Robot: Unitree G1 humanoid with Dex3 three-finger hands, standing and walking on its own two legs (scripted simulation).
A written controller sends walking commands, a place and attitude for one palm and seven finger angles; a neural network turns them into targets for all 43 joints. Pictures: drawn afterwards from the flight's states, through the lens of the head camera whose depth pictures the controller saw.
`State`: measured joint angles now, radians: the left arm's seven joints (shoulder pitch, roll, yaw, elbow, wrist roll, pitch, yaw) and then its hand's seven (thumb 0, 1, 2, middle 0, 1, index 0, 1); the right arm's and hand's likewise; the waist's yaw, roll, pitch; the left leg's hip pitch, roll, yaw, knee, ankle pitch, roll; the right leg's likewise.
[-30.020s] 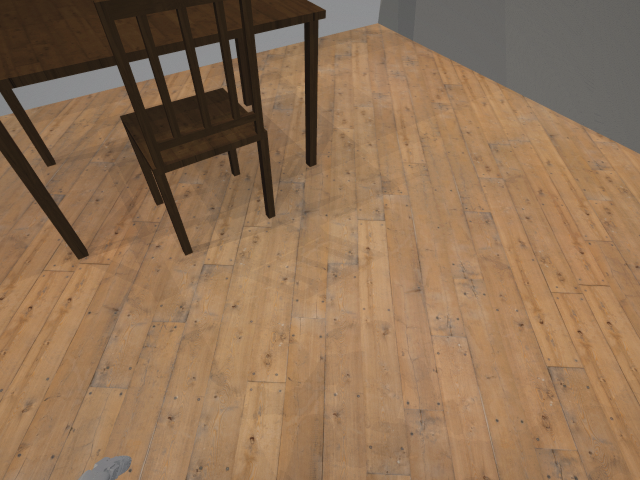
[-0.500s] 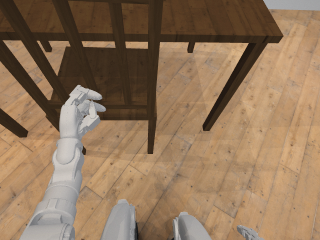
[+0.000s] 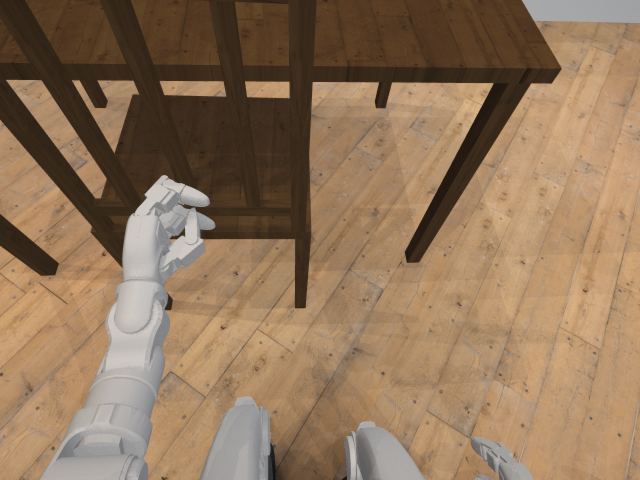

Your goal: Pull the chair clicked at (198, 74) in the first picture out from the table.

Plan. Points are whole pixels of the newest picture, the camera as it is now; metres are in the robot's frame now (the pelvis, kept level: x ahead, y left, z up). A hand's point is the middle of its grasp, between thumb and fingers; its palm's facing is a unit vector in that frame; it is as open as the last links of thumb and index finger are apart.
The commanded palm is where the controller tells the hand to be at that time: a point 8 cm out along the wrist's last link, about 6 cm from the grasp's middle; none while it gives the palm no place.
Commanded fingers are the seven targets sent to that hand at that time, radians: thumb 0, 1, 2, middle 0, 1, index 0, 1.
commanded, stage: open the thumb and straighten the fingers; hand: left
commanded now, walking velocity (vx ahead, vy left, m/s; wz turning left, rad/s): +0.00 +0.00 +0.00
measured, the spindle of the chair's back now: (164, 127) +0.56 +0.22 +0.06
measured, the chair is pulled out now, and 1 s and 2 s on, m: -0.08 -0.08 -0.08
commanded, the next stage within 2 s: draw the fingers out of the gap in 0.64 s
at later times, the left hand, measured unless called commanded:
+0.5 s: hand (188, 232) +0.42 +0.17 +0.02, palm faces +0.04 -1.00 -0.05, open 15.8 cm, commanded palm +0.39 +0.21 +0.03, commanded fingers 0.00 -0.55 0.20 0.00 0.00 0.00 0.00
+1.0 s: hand (179, 261) +0.38 +0.17 +0.02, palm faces +0.02 -1.00 -0.03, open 17.5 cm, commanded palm +0.34 +0.22 +0.03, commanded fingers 0.00 -0.55 0.20 0.00 0.00 0.00 0.00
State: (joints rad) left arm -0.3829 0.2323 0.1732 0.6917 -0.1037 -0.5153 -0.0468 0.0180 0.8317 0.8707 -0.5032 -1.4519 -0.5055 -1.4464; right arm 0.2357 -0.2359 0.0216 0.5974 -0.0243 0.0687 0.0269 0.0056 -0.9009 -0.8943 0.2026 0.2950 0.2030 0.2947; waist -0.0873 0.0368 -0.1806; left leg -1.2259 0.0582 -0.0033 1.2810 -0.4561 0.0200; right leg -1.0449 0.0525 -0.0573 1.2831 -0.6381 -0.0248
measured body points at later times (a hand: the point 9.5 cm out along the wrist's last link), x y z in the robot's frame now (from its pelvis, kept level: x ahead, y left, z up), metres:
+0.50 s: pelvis +0.00 +0.00 +0.00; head +0.12 +0.03 +0.43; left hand +0.41 +0.22 +0.03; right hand +0.10 -0.25 -0.12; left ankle +0.07 +0.11 -0.62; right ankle -0.01 -0.11 -0.62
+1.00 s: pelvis +0.01 +0.01 +0.01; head +0.11 +0.03 +0.44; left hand +0.37 +0.23 +0.03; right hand +0.11 -0.24 -0.11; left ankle +0.07 +0.11 -0.62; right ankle -0.01 -0.11 -0.62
